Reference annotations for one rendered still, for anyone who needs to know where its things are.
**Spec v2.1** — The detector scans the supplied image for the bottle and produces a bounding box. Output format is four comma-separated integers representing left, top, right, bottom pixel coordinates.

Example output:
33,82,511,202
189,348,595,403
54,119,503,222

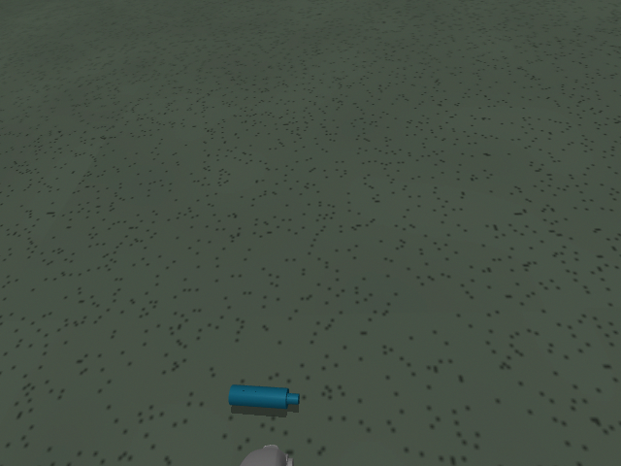
228,384,300,409

